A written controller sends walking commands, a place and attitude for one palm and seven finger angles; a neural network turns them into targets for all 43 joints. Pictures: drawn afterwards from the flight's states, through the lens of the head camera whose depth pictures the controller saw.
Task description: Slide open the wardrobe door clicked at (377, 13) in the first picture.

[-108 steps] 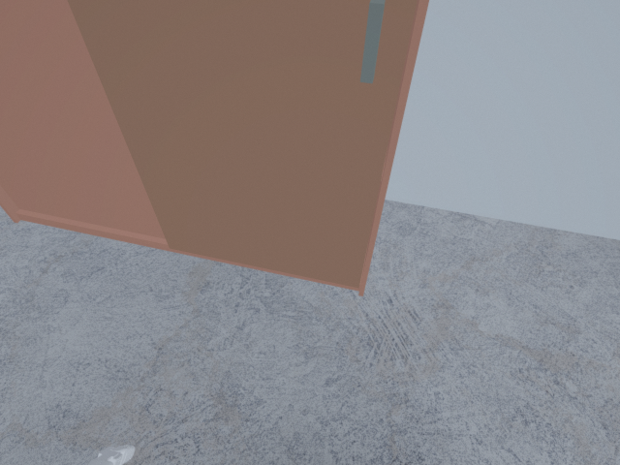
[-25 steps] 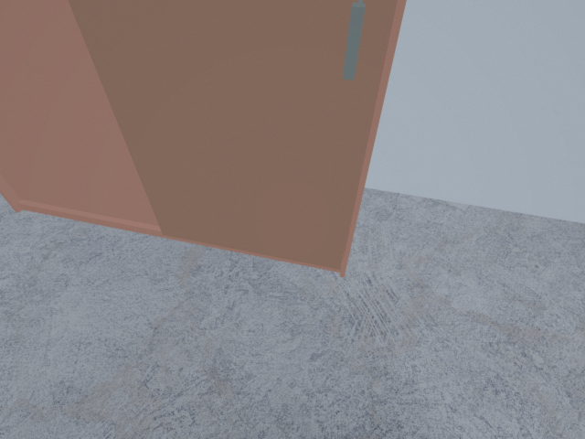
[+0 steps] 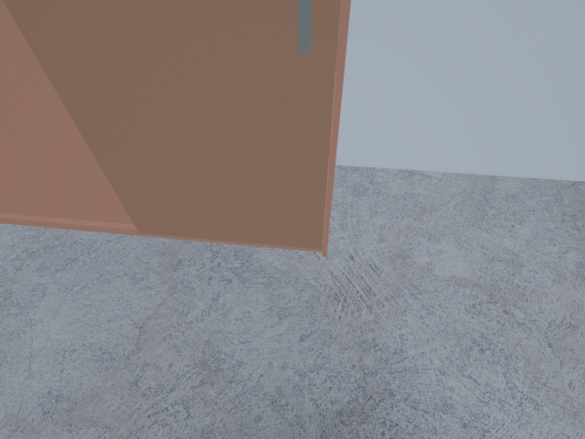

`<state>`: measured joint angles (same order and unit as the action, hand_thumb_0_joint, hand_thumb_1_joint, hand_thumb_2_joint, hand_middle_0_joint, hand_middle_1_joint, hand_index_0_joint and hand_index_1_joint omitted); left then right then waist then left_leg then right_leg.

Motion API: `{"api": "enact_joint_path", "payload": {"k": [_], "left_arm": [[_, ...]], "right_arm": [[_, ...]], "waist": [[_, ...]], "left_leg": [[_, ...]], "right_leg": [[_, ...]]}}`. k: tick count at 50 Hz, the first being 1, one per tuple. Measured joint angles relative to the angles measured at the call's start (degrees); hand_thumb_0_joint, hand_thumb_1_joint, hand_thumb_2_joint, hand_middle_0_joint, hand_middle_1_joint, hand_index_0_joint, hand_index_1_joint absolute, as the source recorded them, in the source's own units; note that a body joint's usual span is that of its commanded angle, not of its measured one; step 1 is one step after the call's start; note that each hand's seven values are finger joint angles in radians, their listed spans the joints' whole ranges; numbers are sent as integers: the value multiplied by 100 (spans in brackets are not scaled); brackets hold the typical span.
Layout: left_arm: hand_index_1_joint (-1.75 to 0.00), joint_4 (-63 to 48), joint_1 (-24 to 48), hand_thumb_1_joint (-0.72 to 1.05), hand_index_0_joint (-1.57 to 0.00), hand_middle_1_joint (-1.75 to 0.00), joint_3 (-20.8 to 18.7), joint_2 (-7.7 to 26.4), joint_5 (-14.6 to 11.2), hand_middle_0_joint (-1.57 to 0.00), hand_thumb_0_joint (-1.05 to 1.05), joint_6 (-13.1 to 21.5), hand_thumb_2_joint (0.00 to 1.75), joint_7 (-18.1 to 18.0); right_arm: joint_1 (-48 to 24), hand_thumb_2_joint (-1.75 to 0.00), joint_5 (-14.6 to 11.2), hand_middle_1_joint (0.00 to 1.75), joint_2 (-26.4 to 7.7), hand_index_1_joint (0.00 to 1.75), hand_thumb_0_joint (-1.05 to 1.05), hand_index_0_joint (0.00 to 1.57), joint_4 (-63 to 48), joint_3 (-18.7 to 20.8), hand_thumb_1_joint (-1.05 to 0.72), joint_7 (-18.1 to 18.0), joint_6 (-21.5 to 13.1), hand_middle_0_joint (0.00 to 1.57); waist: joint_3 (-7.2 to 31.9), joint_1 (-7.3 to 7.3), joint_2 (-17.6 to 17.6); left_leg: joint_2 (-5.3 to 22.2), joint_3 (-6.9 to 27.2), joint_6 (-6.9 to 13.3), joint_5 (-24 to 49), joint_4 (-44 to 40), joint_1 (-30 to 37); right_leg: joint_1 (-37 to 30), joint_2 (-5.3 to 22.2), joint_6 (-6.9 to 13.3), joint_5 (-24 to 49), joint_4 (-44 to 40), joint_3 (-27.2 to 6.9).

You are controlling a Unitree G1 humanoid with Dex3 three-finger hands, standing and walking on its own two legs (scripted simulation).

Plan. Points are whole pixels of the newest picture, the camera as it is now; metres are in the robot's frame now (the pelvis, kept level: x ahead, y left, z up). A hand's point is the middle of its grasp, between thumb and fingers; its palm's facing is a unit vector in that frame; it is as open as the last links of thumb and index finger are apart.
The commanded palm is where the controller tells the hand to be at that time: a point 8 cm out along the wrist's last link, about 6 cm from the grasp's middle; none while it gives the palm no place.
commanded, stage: take the last steps up to it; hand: right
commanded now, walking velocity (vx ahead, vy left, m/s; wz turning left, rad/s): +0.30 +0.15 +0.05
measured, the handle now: (305, 9) +0.88 +0.01 +0.19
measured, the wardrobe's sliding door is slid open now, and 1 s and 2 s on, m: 0.00 0.00 0.00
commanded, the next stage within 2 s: come to a stop and stand still in 1.08 s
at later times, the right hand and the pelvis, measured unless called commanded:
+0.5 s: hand out of the picture -0.04 -0.11 -0.16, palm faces +0.15 +0.98 -0.10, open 7.4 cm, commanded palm none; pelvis +0.10 +0.02 +0.00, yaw -3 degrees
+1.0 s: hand (368, 297) +0.40 -0.12 -0.16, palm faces -0.06 +0.97 -0.22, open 7.4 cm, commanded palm none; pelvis +0.28 +0.07 -0.01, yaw +1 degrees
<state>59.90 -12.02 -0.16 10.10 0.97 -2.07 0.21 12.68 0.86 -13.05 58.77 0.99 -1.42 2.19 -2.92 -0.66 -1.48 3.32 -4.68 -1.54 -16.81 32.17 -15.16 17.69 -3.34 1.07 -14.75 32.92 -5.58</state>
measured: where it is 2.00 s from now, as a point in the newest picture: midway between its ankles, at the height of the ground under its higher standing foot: (250, 384)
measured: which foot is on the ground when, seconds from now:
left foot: down 0.00-0.56, up 0.58-1.00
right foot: down 0.00-0.18, up 0.20-0.52, down 0.54-1.00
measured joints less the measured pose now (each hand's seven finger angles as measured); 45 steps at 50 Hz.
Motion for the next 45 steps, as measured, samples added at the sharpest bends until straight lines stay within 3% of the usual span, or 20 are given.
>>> {"api": "enact_joint_path", "payload": {"k": [5, 9, 13, 15, 18, 22, 26, 28, 30, 32, 34, 40, 45], "left_arm": [[-30, 61, -183, 91, -21, -30, -58, -79, 32, -20, 0, 57, 90, -61], [-30, 124, -383, 91, -21, -30, -133, -38, 37, -20, 0, 76, 90, -100], [-30, 232, -549, 91, -20, -30, -192, 20, 63, -20, 0, 53, 90, -70], [-30, 233, -522, 91, -20, -30, -240, 68, 74, -20, 1, 59, 90, -34], [-30, 157, -404, 91, -20, -30, -308, 122, 78, -20, 1, 97, 90, -9], [-30, 63, -159, 91, -20, -30, -339, 75, 64, -20, 1, 129, 90, 2], [-30, -15, 75, 91, -20, -30, -296, -91, 53, -20, 1, 272, 90, -7], [-30, -50, 160, 91, -20, -30, -266, -179, 77, -20, 0, 438, 90, -58], [-30, -64, 185, 91, -20, -30, -218, -299, 78, -20, 0, 544, 90, -114], [-30, -50, 74, 92, -20, -30, -251, -374, 42, -20, 0, 604, 90, -215], [-30, -10, -95, 95, -21, -30, -283, -318, 35, -20, -1, 641, 90, -288], [-30, 295, -702, 94, -20, -30, -270, -226, 80, -20, -1, 562, 90, -230], [-30, 409, -1071, 92, -20, -30, -302, -233, 114, -20, 0, 496, 90, -162]], "right_arm": [[309, -89, 79, 30, -34, 30, 1, 20, 169, 23, -91, 49, -76, 20], [646, -89, 100, 30, 29, 30, 1, 19, 296, 56, -91, 127, -182, 20], [1042, -89, 76, 30, 141, 30, 0, 19, 352, 112, -91, 82, -360, 20], [1258, -89, 76, 30, 237, 30, 0, 19, 443, 107, -91, 71, -398, 20], [1509, -89, 88, 30, 408, 30, 0, 19, 603, 65, -91, 78, -410, 20], [1700, -89, 108, 30, 604, 30, 1, 19, 737, 17, -91, 76, -431, 20], [1760, -89, 108, 30, 683, 30, 1, 20, 826, 19, -91, 90, -426, 20], [1778, -89, 68, 30, 708, 30, 1, 20, 859, 39, -91, 122, -398, 20], [1654, -89, 70, 30, 673, 30, 1, 20, 865, 53, -91, 165, -292, 20], [1454, -89, 112, 30, 592, 30, 1, 20, 828, 115, -91, 196, -214, 20], [1166, -89, 140, 30, 472, 30, 1, 20, 704, 196, -91, 240, -173, 20], [353, -90, 139, 30, 146, 30, 1, 19, 68, 381, -91, 308, -166, 19], [-186, -90, 112, 30, 61, 30, 0, 19, -171, 399, -92, 362, -144, 19]], "waist": [[230, 32, -4], [431, 38, 118], [539, -97, 109], [533, -126, 94], [464, -90, 111], [317, -107, 100], [159, -171, -15], [101, -156, -101], [50, -136, -214], [98, -72, -251], [155, 2, -232], [304, 49, -156], [200, 264, -32]], "left_leg": [[-220, 207, 90, -651, 158, 49], [-403, 163, 260, -256, -218, 353], [-435, 47, 450, -170, -494, 663], [-441, 46, 468, -154, -717, 864], [-462, 14, 443, -133, -982, 1115], [-517, -18, 404, -231, -1159, 1339], [-509, -5, 312, -593, -916, 1442], [-434, 78, 317, -989, 3, 1142], [-401, 299, 376, -1157, 1734, 455], [-344, 347, 379, -870, 3008, -216], [-198, 297, 319, -471, 3536, -766], [271, 307, 112, 495, 2941, -1739], [465, 161, 19, 786, 1526, -1745]], "right_leg": [[-157, 12, 11, 65, -271, -84], [-193, 108, -18, -284, -112, -140], [357, 319, 49, -1003, 1386, 345], [663, 474, 20, -876, 2032, 591], [998, 710, -50, -532, 2359, 832], [1140, 897, -79, -312, 1922, 1015], [744, 854, -6, -200, 742, 1234], [456, 795, 76, -2, 354, 1374], [316, 812, 119, -236, 566, 1544], [7, 830, 94, -337, 385, 1661], [-302, 827, 21, -264, 40, 1681], [-989, 870, -105, -181, -746, 1689], [-1409, 943, -322, -319, -1032, 1706]]}}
